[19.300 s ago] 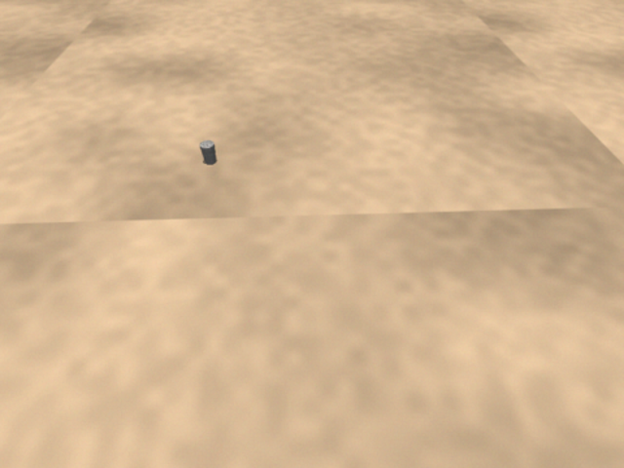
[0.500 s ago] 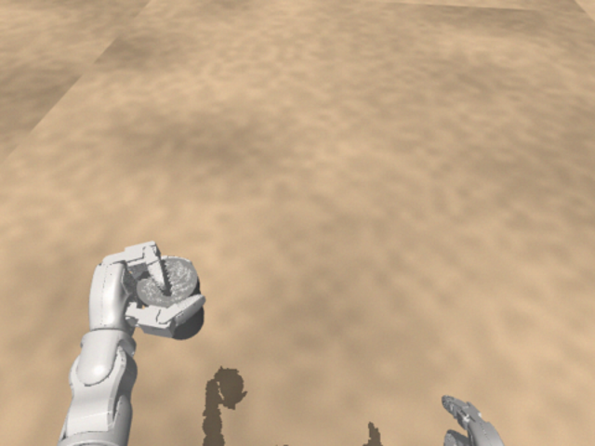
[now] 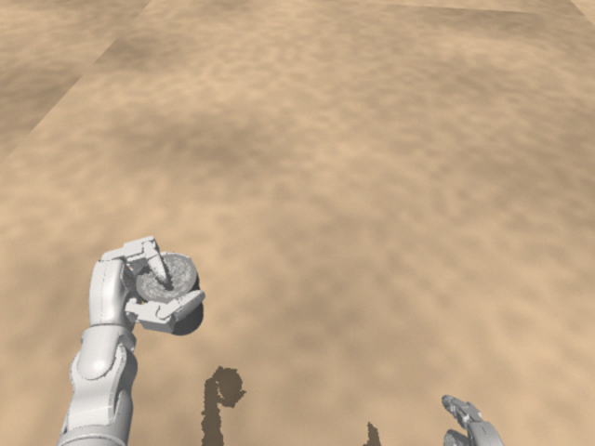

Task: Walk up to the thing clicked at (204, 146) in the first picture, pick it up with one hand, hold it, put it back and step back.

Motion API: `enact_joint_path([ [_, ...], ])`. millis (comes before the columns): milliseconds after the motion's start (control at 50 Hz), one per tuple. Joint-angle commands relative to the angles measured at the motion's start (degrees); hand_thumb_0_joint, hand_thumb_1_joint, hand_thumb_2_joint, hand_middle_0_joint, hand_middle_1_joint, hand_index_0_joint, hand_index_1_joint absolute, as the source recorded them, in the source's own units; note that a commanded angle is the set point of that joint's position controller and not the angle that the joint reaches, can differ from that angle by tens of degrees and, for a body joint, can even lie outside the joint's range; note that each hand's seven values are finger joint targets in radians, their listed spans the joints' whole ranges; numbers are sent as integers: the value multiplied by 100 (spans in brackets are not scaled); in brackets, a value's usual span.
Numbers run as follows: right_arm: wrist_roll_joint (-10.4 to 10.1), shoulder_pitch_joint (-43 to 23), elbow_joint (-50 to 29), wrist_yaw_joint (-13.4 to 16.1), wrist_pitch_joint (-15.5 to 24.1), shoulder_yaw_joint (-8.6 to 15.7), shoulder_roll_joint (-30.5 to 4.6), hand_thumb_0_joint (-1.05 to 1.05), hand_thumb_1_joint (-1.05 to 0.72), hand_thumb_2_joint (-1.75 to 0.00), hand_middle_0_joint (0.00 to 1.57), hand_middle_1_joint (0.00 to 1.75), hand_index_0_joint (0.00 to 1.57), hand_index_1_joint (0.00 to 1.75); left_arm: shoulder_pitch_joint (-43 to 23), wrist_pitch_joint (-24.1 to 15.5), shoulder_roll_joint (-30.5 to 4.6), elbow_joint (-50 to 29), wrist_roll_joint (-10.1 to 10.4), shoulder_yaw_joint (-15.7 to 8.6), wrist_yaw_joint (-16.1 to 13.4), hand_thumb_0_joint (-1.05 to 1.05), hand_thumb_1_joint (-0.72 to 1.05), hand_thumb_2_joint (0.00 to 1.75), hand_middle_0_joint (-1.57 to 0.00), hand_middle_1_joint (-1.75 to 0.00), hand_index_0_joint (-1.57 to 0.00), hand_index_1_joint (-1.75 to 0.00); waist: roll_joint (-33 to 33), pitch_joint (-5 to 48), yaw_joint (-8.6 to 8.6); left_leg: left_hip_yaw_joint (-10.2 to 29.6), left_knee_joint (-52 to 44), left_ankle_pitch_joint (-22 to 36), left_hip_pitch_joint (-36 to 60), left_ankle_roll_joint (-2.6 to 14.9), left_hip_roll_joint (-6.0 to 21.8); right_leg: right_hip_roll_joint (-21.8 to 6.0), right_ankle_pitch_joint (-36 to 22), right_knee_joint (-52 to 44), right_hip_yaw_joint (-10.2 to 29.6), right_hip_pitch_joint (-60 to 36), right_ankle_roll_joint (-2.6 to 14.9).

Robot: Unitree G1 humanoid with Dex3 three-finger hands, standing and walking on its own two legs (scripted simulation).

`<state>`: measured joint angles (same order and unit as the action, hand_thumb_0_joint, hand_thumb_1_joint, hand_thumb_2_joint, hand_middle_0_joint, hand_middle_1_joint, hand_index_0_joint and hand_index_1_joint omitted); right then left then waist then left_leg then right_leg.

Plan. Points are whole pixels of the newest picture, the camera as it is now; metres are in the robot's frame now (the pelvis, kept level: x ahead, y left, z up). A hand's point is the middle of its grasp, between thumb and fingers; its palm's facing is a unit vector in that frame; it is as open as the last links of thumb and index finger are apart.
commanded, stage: hold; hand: left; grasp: from the side
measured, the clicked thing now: (176, 299) +0.33 +0.17 +0.01
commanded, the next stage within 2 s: crouch in 1.48 s
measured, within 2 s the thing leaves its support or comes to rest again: neither
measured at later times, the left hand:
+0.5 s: hand (168, 287) +0.32 +0.16 +0.06, palm faces +0.04 -1.00 +0.00, open 6.4 cm
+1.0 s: hand (166, 284) +0.32 +0.17 +0.06, palm faces +0.06 -1.00 +0.00, open 6.4 cm
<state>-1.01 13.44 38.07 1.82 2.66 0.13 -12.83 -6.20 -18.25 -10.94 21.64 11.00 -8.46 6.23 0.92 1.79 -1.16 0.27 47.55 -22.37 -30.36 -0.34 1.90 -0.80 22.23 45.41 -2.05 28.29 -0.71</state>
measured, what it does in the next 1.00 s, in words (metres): stands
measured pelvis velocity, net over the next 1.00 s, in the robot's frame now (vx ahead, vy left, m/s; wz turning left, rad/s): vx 0.00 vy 0.00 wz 0.00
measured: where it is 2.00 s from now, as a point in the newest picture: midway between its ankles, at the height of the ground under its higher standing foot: outside the picture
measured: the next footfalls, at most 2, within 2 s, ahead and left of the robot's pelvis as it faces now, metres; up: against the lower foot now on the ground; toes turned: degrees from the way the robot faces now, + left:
none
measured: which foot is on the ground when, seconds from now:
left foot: down 0.00-1.00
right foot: down 0.00-1.00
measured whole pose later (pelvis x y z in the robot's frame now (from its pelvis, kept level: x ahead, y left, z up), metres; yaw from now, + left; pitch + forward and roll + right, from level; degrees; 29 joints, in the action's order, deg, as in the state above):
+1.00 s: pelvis +0.00 +0.00 +0.00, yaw +0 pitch +5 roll -1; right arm -1.1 13.6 38.0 1.6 2.5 0.3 -12.9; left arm -6.5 -20.0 -11.1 23.2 10.9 -8.7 6.7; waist 0.8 1.8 -1.3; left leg 0.5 47.2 -22.0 -30.4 -0.6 1.9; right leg -0.7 22.1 45.4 -2.2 28.4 -0.4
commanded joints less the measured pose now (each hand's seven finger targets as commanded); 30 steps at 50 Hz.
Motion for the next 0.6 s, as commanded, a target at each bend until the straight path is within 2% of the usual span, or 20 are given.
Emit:
enact_joint_path([
  [0, 7, -187, -713, 64, 215, 295, -764, 0, -91, -90, 20, 30, 20, 30, -1324, -387, -742, -1099, 26, -266, -16, 0, 25, 118, -128, -139, -130, -138, -89, 1436, 14, -47, -657, 1234, 686, 67, -128, 105, -1482, -657, 23, -586, 96],
  [40, -6, -265, -783, 44, 225, 295, -764, 0, -91, -90, 20, 30, 20, 30, -1382, -399, -647, -1132, 37, -225, -2, 0, 24, 119, -129, -140, -131, -140, -80, 1265, 8, -33, -700, 1170, 646, 59, -121, 111, -1399, -657, -6, -522, 110],
  [60, 9, -201, -744, 32, 215, 313, -773, 0, -92, -90, 20, 30, 20, 30, -1391, -402, -672, -1090, 28, -218, 9, 0, 23, 120, -129, -141, -131, -141, -45, 1411, -26, -12, -665, 1226, 651, 62, -115, 120, -1448, -609, -8, -524, 122],
  [100, -3, -256, -785, 11, 216, 316, -779, 0, -92, -90, 20, 30, 20, 30, -1418, -442, -710, -1298, 32, -218, 34, 0, 22, 118, -129, -140, -131, -139, 77, 1382, 34, 28, -748, 1229, 743, 31, -90, 146, -1367, -570, -55, -509, 150],
  [120, 1, -200, -772, 3, 210, 344, -820, 0, -92, -90, 20, 30, 20, 30, -1462, -465, -795, -1366, 33, -271, 34, 0, 23, 118, -130, -141, -132, -140, 204, 1536, 23, 32, -749, 1241, 881, 18, -86, 148, -1335, -561, -48, -480, 163],
  [140, -6, -244, -828, 11, 215, 318, -791, 0, -91, -90, 20, 30, 20, 30, -1562, -481, -756, -1543, 24, -198, 29, 0, 26, 117, -128, -139, -130, -138, 216, 1522, 48, 40, -788, 1257, 910, -2, -71, 162, -1341, -541, -75, -506, 169],
  [160, -3, -216, -798, 21, 210, 324, -794, 0, -91, -90, 20, 30, 20, 30, -1652, -512, -853, -1582, 28, -317, 1, 0, 24, 117, -127, -138, -129, -137, 193, 1635, 53, 42, -776, 1258, 963, 0, -74, 164, -1347, -562, -68, -553, 165],
  [180, -3, -272, -844, 19, 226, 299, -769, 0, -92, -90, 20, 30, 20, 30, -1712, -531, -745, -1586, 53, -239, -7, 0, 25, 116, -128, -138, -130, -137, 126, 1522, 5, 52, -785, 1169, 883, 10, -75, 162, -1284, -580, -70, -541, 159],
  [200, 3, -198, -760, 17, 237, 307, -774, 0, -92, -90, 20, 30, 20, 30, -1449, -497, -721, -1240, 74, -328, -35, 0, 24, 117, -128, -139, -130, -138, 11, 1400, 5, 60, -758, 1186, 780, 19, -71, 171, -1307, -557, -76, -491, 144],
  [220, 5, -233, -780, -4, 256, 303, -758, 0, -91, -90, 20, 30, 20, 30, -1513, -495, -625, -1295, 85, -266, -51, 0, 24, 117, -127, -138, -129, -137, -16, 1307, -2, 64, -778, 1053, 678, 21, -65, 172, -1204, -563, -85, -448, 153],
  [240, -1, -200, -741, -10, 251, 307, -765, 0, -92, -90, 20, 30, 20, 30, -1381, -501, -690, -1184, 100, -380, -65, 0, 23, 117, -127, -138, -129, -137, -13, 1262, 26, 74, -780, 1019, 645, 19, -62, 167, -1159, -556, -84, -430, 150],
  [260, -2, -295, -843, -6, 254, 301, -755, 0, -92, -90, 20, 30, 20, 30, -1407, -515, -615, -1287, 65, -222, -48, 0, 24, 117, -127, -139, -129, -138, 15, 1303, 21, 61, -788, 972, 647, 23, -72, 160, -1128, -572, -77, -420, 151],
  [300, -1, -274, -852, -6, 252, 326, -801, 0, -91, -90, 20, 30, 20, 30, -1389, -518, -698, -1345, 25, -218, -20, 0, 24, 117, -128, -139, -130, -138, 60, 1378, 21, 70, -822, 910, 718, 20, -70, 160, -1068, -571, -75, -450, 159],
  [360, -3, -228, -826, 4, 259, 318, -784, 0, -91, -90, 20, 30, 20, 30, -1363, -496, -559, -1351, 17, -9, 60, 0, 24, 118, -127, -139, -129, -138, 19, 1417, -36, 33, -734, 1219, 816, 28, -87, 149, -1372, -585, -52, -495, 140],
  [380, -2, -213, -773, 16, 247, 315, -777, 0, -91, -90, 20, 30, 20, 30, -1401, -466, -662, -1172, 39, -148, 68, 0, 25, 118, -128, -139, -130, -138, -17, 1395, -52, 2, -669, 1239, 736, 51, -103, 127, -1439, -617, -17, -441, 119],
  [400, 2, -204, -804, 20, 255, 317, -790, 0, -91, -90, 20, 30, 20, 30, -1469, -465, -624, -1318, 56, -103, 69, 0, 23, 116, -127, -138, -129, -137, -90, 1489, -48, 19, -675, 1315, 782, 50, -90, 131, -1515, -602, -33, -547, 115],
  [440, 12, -187, -747, 24, 252, 307, -776, 0, -91, -90, 20, 30, 20, 30, -1701, -489, -741, -1334, 50, -218, 28, 0, 24, 116, -126, -138, -128, -137, -49, 1493, -61, -12, -651, 1263, 775, 66, -111, 105, -1516, -615, 7, -514, 103],
  [480, 17, -248, -767, 13, 255, 292, -763, 0, -91, -90, 20, 30, 20, 30, -1804, -514, -695, -1325, 40, -190, 17, 0, 25, 118, -127, -139, -129, -138, -12, 1284, -75, 0, -711, 980, 697, 58, -105, 118, -1218, -646, -15, -370, 115],
  [540, 10, -288, -797, 12, 256, 299, -766, 0, -91, -90, 20, 30, 20, 30, -1614, -528, -878, -1171, 24, -447, -53, 0, 29, 119, -127, -138, -128, -138, 32, 1411, 40, 8, -757, 902, 694, 46, -117, 117, -1097, -635, -32, -464, 133],
  [580, 11, -295, -831, 19, 230, 293, -767, 0, -91, -90, 20, 30, 20, 30, -1383, -518, -751, -1106, 15, -300, -25, 0, 30, 121, -128, -140, -129, -139, -77, 1474, 29, -20, -723, 1073, 697, 59, -132, 108, -1299, -654, -6, -591, 120],
])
